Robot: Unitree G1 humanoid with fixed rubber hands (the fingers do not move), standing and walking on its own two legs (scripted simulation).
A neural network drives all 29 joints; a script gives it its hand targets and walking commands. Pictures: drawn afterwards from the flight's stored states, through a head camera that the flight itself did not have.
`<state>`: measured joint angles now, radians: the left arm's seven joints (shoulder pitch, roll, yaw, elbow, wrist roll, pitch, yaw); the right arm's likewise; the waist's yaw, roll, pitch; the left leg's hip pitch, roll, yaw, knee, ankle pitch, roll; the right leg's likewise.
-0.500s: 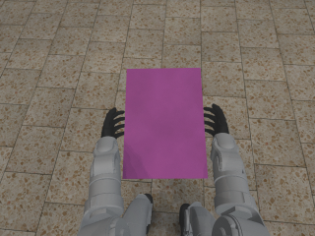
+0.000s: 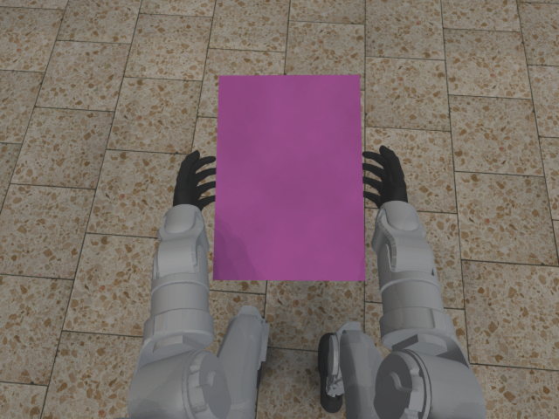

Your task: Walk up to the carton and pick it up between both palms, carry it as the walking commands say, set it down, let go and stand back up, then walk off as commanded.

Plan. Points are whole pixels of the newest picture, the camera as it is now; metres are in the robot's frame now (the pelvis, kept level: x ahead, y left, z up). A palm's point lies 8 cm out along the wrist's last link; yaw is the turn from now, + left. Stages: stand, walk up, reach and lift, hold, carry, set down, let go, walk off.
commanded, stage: set down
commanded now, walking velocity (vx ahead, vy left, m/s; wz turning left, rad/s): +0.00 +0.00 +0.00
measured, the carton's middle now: (288, 187) +0.45 +0.06 -0.14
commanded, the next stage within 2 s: none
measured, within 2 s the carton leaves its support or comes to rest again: neither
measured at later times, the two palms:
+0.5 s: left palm (202, 205) +0.40 +0.20 -0.14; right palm (373, 202) +0.44 -0.09 -0.14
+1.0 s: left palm (213, 209) +0.42 +0.20 -0.23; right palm (360, 206) +0.46 -0.08 -0.23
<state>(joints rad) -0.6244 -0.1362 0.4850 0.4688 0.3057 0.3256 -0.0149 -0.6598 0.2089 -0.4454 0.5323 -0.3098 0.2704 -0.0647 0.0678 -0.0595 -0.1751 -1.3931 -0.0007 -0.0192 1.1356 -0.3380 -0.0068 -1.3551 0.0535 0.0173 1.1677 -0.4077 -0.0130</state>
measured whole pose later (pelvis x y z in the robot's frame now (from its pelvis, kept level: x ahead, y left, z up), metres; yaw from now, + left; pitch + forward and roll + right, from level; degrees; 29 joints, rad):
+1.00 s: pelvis -0.03 +0.00 -0.15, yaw -1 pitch +46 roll -1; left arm -0.92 -0.02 0.48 0.62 0.22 0.32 0.06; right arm -0.98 0.09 -0.44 0.69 -0.22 0.26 -0.16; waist 0.07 -0.07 -0.20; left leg -2.04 0.00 -0.02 1.69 -0.46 -0.01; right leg -1.99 0.07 0.00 1.72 -0.54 0.00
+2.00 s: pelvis -0.04 +0.01 -0.26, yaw -2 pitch +44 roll -1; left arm -1.29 0.18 0.38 0.80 0.10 0.27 0.06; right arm -1.32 -0.09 -0.35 0.84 -0.08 0.22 -0.17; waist 0.08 -0.07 0.15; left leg -2.34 -0.01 -0.01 2.05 -0.49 0.01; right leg -2.28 0.08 0.01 2.09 -0.58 0.03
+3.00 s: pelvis -0.04 +0.01 -0.29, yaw -2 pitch +37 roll +0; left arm -1.39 0.31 0.28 1.01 -0.03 0.20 0.00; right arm -1.43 -0.17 -0.23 1.02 0.01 0.18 -0.15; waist 0.11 -0.06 0.35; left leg -2.29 0.02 0.00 2.20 -0.55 0.01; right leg -2.25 0.12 0.01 2.24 -0.62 0.03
